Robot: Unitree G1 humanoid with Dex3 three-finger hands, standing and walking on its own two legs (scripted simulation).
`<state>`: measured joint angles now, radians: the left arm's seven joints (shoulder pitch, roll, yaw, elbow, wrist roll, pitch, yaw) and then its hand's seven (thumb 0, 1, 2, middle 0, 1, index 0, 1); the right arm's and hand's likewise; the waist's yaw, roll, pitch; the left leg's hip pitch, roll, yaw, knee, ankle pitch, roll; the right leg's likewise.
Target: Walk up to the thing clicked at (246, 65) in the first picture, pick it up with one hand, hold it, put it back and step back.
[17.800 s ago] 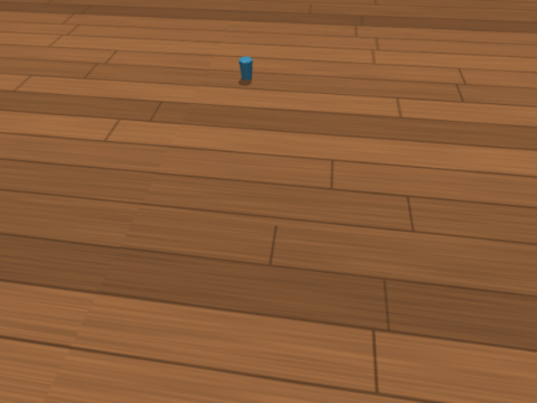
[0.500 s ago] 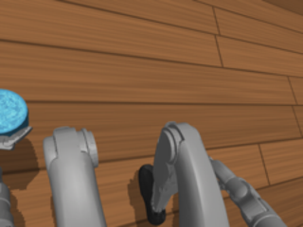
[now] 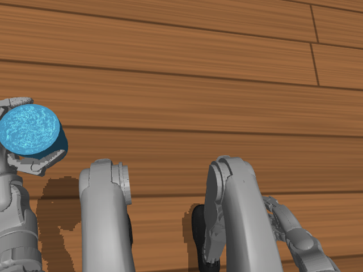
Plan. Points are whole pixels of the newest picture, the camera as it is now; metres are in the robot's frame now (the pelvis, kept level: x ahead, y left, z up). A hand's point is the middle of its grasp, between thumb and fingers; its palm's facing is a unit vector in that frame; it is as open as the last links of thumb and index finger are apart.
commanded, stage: settle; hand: left
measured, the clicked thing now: (41, 139) +0.36 +0.30 -0.08
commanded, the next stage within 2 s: lift in 0.68 s
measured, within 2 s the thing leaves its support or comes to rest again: neither
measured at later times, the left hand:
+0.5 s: hand (21, 130) +0.36 +0.30 -0.01, palm faces +0.34 -0.94 -0.03, open 11.8 cm
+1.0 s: hand (16, 124) +0.36 +0.29 +0.03, palm faces +0.31 -0.95 -0.04, open 11.8 cm
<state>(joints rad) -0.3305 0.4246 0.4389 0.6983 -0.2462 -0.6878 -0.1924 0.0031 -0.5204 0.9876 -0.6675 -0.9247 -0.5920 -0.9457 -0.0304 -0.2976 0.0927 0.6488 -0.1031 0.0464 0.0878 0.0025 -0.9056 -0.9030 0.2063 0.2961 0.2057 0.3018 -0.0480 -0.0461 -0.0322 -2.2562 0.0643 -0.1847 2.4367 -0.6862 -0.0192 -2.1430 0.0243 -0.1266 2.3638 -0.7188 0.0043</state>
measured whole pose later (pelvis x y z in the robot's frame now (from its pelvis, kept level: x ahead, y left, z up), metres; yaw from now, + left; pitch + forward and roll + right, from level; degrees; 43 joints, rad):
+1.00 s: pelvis +0.00 +0.00 +0.05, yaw +4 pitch +31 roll -5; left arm -0.37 0.34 0.46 0.68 -0.21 -0.60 -0.24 0.00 -0.53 0.99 -0.66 -0.93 -0.59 -0.95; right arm 0.04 -0.28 0.00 0.68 -0.06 0.00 0.04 0.00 -0.92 -0.90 0.20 0.30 0.20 0.30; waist -0.04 -0.02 -0.13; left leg -2.13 0.06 -0.10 2.25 -0.67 -0.02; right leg -2.05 0.01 -0.07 2.22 -0.72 0.00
